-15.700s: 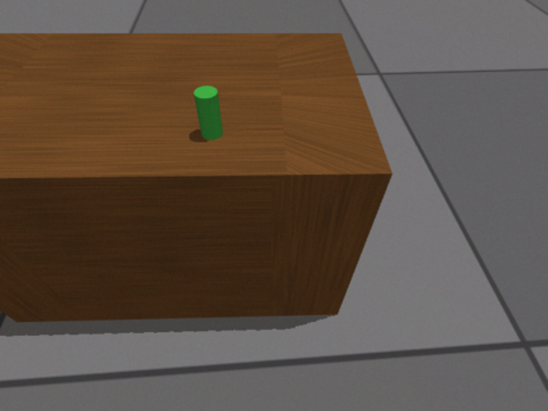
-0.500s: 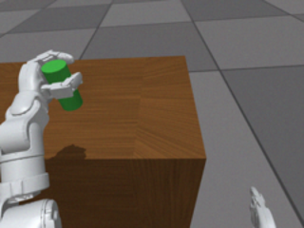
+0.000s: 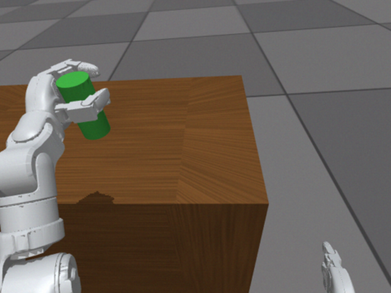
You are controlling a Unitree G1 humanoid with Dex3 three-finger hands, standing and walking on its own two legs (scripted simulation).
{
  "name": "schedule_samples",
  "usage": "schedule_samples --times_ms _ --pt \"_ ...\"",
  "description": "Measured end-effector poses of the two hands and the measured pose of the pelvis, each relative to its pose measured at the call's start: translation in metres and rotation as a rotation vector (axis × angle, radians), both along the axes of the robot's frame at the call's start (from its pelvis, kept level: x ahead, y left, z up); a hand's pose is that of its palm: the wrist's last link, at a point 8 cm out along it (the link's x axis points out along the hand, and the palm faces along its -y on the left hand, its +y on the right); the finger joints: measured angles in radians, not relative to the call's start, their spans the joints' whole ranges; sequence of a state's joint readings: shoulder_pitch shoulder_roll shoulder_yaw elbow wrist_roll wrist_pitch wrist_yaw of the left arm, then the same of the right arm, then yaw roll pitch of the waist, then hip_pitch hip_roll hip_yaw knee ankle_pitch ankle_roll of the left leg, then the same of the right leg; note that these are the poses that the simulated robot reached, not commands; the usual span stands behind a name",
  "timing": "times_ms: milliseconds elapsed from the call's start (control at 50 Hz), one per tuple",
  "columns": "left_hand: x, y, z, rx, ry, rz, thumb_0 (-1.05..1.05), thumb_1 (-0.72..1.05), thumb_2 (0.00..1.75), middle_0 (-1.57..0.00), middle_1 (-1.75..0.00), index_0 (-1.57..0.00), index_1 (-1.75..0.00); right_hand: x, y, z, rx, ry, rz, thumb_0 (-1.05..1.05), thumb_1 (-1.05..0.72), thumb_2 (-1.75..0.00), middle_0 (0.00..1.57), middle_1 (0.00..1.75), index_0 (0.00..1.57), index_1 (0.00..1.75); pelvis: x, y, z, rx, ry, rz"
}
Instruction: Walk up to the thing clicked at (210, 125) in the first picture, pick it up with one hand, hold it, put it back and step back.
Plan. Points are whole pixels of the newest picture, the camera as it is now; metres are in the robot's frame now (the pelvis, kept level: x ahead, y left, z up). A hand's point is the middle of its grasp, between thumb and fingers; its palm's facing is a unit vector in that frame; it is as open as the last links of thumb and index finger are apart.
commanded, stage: hold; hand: left
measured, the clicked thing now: (86, 107) +0.35 +0.19 +0.26
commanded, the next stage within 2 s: none
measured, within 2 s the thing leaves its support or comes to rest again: neither
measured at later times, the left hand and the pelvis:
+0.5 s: hand (92, 88) +0.35 +0.17 +0.30, palm faces +0.15 -0.99 +0.01, open 6.8 cm; pelvis +0.00 +0.00 +0.00, yaw +0 degrees
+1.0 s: hand (88, 86) +0.35 +0.18 +0.30, palm faces +0.16 -0.99 +0.01, open 6.8 cm; pelvis +0.00 +0.00 +0.00, yaw +0 degrees
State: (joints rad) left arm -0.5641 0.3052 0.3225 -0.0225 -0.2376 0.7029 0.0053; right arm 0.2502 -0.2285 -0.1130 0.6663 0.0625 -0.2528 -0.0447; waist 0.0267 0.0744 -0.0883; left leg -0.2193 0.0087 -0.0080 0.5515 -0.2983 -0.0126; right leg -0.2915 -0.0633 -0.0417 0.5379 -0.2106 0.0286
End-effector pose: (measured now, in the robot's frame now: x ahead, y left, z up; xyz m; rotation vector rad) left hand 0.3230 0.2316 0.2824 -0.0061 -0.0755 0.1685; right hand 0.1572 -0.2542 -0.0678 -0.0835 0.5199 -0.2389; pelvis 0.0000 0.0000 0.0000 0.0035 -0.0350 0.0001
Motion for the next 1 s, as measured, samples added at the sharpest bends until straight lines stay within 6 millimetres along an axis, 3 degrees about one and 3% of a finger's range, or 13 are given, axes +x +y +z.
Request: schedule_samples --times_ms 360,680,1000 --pt "0.0 -0.008 0.018 0.005 -0.016 -0.013 0.0 -0.02 1.14 -0.91 -1.14 -0.91 -1.11 0.006 0.003 -0.002 0.021 -0.007 0.008 -0.01 0.55 -0.05 0.06 0.05 0.05 0.05 0.003 0.001 0.0 0.0 0.001 -0.001" --pt "0.0 -0.012 0.007 -0.012 0.014 0.003 0.0 -0.02 1.14 -0.91 -1.14 -0.91 -1.11 0.009 0.0 -0.001 0.031 -0.005 0.007 -0.01 0.55 -0.05 0.06 0.05 0.05 0.05 0.005 0.0 -0.001 0.001 0.002 -0.001" --pt "0.001 -0.006 0.018 0.003 -0.002 -0.002 0.0 -0.02 1.14 -0.91 -1.14 -0.91 -1.11 0.007 0.003 -0.002 0.029 0.002 0.008 -0.01 0.55 -0.05 0.06 0.05 0.05 0.05 0.003 0.002 -0.001 -0.001 0.002 -0.003"
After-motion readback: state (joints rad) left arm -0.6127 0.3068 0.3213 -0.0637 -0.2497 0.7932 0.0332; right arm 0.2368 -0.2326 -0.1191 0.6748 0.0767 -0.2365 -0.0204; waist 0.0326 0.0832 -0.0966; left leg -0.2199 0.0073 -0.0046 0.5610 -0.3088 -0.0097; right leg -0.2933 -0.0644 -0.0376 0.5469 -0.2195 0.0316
